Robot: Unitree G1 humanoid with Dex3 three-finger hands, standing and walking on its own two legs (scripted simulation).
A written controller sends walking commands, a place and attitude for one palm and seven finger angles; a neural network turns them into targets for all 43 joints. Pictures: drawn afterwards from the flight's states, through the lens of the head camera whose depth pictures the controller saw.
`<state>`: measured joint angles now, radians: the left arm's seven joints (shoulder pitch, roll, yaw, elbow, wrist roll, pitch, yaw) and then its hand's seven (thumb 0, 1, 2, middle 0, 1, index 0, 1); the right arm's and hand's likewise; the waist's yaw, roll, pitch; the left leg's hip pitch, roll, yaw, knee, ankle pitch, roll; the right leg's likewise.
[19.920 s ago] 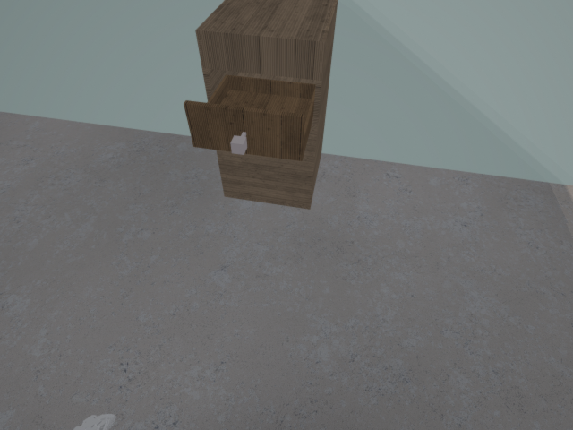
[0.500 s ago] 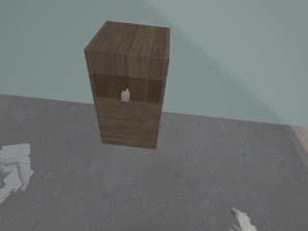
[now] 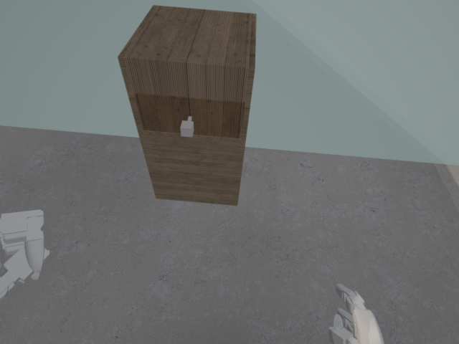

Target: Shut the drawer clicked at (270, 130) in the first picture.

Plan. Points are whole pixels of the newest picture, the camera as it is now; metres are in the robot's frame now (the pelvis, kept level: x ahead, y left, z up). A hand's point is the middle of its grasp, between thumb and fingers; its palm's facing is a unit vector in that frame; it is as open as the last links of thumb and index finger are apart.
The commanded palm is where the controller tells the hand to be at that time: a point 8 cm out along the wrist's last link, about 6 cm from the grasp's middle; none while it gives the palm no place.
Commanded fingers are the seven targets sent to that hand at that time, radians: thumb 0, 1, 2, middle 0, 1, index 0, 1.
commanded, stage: stop stepping back and stand still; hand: left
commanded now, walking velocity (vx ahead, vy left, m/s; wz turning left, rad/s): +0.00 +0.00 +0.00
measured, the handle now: (188, 125) +0.85 +0.19 -0.20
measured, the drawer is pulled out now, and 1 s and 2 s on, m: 0.00 0.00 0.00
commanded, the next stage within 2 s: let the arm hang, fingers relaxed in 0.06 s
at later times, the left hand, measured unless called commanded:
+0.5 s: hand out of the picture +0.02 +0.20 -0.18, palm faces +0.03 -0.98 -0.21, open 3.3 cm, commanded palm none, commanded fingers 0.00 0.90 0.90 -0.68 -0.82 -0.68 -0.82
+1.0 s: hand out of the picture -0.02 +0.19 -0.17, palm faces +0.01 -0.97 -0.24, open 7.2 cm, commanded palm none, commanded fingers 0.00 0.90 0.90 -0.20 -0.30 -0.20 -0.30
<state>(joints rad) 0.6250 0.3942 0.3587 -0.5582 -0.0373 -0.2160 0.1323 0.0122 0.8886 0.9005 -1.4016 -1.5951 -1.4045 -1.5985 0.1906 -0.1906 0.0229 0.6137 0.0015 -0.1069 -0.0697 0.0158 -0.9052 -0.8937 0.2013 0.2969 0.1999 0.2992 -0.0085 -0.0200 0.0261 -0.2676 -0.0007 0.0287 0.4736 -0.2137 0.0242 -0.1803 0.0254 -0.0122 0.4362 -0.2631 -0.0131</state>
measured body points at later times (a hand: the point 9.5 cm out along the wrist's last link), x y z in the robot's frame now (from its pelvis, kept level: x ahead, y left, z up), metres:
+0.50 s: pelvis -0.02 +0.01 +0.00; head +0.00 +0.03 +0.44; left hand +0.02 +0.25 -0.16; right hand +0.05 -0.25 -0.13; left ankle +0.02 +0.10 -0.74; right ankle -0.02 -0.11 -0.74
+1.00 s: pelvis -0.02 +0.00 +0.00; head -0.01 -0.01 +0.45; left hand -0.02 +0.24 -0.15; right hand -0.01 -0.23 -0.16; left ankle +0.02 +0.10 -0.74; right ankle -0.02 -0.11 -0.74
